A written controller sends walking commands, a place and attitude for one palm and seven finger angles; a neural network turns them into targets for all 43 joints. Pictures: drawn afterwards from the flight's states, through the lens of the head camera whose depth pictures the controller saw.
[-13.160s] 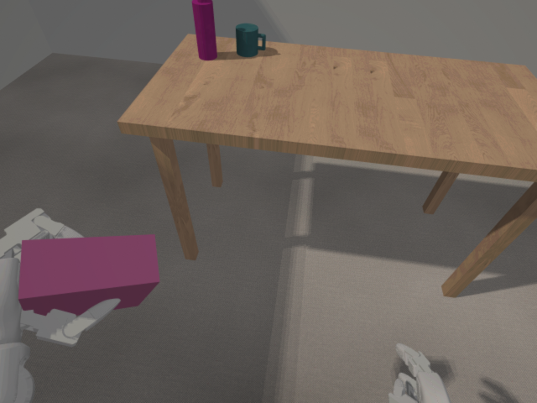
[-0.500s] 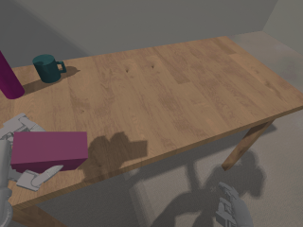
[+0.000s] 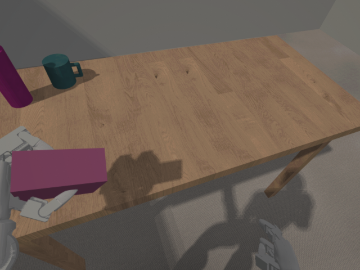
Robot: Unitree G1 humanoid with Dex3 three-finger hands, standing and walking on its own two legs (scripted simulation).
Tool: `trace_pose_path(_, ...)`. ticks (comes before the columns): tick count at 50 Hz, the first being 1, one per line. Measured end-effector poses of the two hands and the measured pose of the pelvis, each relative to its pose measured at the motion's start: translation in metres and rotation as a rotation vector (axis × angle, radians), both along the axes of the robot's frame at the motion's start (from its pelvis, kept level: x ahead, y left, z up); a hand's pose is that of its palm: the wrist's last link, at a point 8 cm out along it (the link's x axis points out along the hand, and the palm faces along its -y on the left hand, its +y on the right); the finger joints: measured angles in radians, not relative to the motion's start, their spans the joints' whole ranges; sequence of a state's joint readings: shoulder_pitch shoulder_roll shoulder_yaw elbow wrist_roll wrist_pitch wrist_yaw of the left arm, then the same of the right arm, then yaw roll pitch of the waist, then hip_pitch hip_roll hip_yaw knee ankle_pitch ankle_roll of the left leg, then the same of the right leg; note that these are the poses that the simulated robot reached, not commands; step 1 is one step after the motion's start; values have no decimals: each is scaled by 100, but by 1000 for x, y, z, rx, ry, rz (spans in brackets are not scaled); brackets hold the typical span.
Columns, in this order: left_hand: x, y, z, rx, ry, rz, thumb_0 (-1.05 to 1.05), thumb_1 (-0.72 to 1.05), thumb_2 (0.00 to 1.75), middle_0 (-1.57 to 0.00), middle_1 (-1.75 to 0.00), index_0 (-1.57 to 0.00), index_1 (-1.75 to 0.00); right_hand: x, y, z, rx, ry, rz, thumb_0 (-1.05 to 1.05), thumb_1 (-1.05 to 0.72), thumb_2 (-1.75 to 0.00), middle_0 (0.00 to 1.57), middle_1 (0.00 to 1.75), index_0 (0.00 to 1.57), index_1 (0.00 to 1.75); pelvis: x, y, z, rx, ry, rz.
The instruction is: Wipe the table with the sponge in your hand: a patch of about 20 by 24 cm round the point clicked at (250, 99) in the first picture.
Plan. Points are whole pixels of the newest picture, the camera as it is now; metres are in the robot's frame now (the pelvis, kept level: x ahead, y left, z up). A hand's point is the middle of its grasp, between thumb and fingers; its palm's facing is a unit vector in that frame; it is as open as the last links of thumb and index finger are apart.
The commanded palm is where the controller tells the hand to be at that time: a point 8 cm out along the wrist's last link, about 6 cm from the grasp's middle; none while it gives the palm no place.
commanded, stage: turn the palm down, sponge in hand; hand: left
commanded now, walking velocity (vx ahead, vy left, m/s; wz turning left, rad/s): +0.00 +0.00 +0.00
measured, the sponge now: (73, 174) +0.24 +0.22 +0.13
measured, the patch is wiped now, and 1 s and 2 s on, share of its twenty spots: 0.00 0.00 0.00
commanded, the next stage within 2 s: none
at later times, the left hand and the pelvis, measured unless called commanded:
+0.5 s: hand (43, 187) +0.19 +0.23 +0.17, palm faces +0.51 -0.61 -0.61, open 9.3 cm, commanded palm +0.16 +0.26 +0.19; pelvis -0.01 -0.05 -0.02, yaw +3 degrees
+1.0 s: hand (42, 175) +0.22 +0.25 +0.15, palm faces +0.32 -0.39 -0.86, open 9.3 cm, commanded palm +0.19 +0.25 +0.20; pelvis +0.02 -0.05 -0.01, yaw +2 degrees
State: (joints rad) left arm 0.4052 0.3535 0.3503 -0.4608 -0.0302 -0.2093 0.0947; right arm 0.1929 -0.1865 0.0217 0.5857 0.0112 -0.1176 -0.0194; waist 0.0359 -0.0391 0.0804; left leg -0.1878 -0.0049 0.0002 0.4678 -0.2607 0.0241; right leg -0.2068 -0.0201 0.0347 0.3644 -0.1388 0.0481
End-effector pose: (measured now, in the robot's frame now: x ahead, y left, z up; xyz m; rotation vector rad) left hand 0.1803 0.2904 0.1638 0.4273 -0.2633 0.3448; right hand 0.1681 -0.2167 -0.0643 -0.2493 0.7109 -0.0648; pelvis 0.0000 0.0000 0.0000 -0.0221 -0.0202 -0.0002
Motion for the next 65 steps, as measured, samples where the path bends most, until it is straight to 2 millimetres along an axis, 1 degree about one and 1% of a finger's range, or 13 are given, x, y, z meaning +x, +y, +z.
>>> trace_pose_path(5,10,10,36,211,-94,-9,0,-44,106,-81,-138,-81,-138,-1,3,-6,-42,3,79,2,-90,-90,20,30,20,30,-6,-3,-5,11,-3,38)
trace_pose_path(8,20,26,51,147,-91,66,0,-44,106,-81,-138,-81,-139,1,3,-14,-5,15,108,2,-90,-90,20,30,20,30,-6,-5,-6,14,-1,27)
trace_pose_path(11,19,19,37,47,38,80,0,-43,106,-81,-139,-81,-139,5,0,-15,51,-19,73,2,-90,-90,20,30,21,30,-4,-6,-6,17,-5,10)
trace_pose_path(15,4,-20,-2,108,255,33,0,-43,106,-81,-139,-81,-139,12,-8,-13,71,-55,63,2,-90,-90,20,30,21,30,-5,-12,-9,29,-12,6)
trace_pose_path(18,-13,-42,-13,166,264,10,0,-43,106,-81,-139,-81,-139,18,-15,-10,46,-72,76,2,-90,-90,20,30,21,30,-7,-23,-11,34,-4,11)
trace_pose_path(25,-33,-35,29,323,36,196,0,-44,106,-81,-138,-81,-139,25,-33,-20,1,-27,121,2,-90,-90,20,30,20,30,-8,-50,-15,19,0,54)
trace_pose_path(31,-11,-18,23,334,298,271,0,-43,106,-81,-139,-81,-139,28,-54,-31,17,1,65,2,-90,-90,20,30,21,30,-3,-60,-12,22,-9,56)
trace_pose_path(36,7,-48,14,426,389,108,0,-43,106,-81,-139,-81,-139,33,-69,-30,15,-28,6,2,-90,-90,20,30,20,30,4,-63,-12,30,7,35)
trace_pose_path(40,8,-74,29,509,265,14,0,-43,106,-81,-139,-81,-139,36,-76,-29,1,-22,-15,2,-90,-90,20,30,20,30,13,-64,-13,32,27,27)
trace_pose_path(43,5,-72,41,539,201,64,0,-43,106,-81,-139,-81,-139,38,-78,-30,4,-4,-24,2,-90,-90,20,30,20,30,19,-63,-14,29,33,26)
trace_pose_path(51,5,-22,24,558,421,305,0,-43,106,-81,-139,-81,-139,46,-69,-35,8,23,-31,2,-90,-90,20,30,20,30,22,-52,-13,26,28,30)
trace_pose_path(60,15,-51,31,677,341,136,0,-43,106,-81,-139,-81,-139,68,-30,-13,20,-77,14,2,-90,-90,20,30,20,30,20,-33,-9,21,13,23)
trace_pose_path(65,17,-25,47,711,340,273,0,-43,106,-81,-139,-81,-139,75,-7,-7,64,-80,45,2,-90,-90,20,30,20,30,18,-24,-6,18,-4,20)
